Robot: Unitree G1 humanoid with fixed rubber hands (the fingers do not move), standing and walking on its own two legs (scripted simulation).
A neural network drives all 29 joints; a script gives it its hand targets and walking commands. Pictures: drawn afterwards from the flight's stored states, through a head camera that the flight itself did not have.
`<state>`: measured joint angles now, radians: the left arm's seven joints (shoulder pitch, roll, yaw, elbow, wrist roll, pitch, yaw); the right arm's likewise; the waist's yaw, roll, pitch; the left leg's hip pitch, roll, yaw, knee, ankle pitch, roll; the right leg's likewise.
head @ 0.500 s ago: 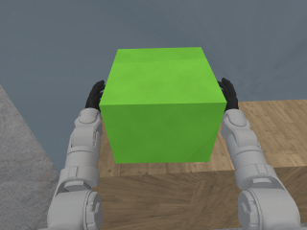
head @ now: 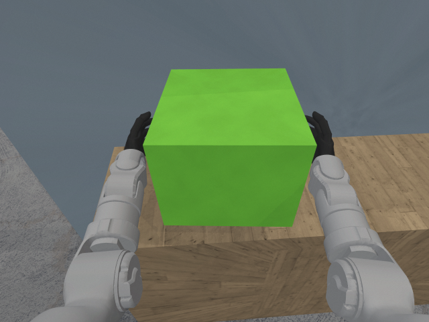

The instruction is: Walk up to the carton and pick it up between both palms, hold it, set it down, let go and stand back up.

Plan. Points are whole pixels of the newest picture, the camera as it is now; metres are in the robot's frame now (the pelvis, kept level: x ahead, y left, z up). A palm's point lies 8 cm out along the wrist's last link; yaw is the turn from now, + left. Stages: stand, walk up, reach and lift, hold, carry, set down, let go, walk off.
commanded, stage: set down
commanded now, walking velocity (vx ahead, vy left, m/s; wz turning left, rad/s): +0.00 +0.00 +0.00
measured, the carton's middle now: (227, 142) +0.46 -0.03 +0.10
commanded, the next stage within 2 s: none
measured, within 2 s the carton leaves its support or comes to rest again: neither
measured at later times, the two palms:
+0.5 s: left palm (144, 154) +0.43 +0.15 +0.10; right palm (317, 162) +0.38 -0.21 +0.10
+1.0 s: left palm (150, 156) +0.45 +0.14 +0.08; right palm (314, 170) +0.39 -0.21 +0.07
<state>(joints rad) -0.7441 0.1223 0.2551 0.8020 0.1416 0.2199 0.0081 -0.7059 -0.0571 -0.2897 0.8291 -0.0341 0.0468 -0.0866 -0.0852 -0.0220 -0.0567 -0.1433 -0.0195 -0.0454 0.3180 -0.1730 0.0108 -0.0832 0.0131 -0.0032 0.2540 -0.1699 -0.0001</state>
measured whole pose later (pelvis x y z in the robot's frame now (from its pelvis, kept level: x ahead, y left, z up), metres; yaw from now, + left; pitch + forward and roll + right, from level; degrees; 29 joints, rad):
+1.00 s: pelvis +0.01 +0.00 +0.00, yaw -2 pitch +12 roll -1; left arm -0.92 0.20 0.21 1.25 0.04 -0.08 0.01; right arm -0.74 0.01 -0.48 0.91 -0.22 -0.08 -0.07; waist -0.09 0.01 -0.15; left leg -0.40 -0.01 0.00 0.37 -0.18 0.01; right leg -0.36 0.01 0.00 0.32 -0.17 0.00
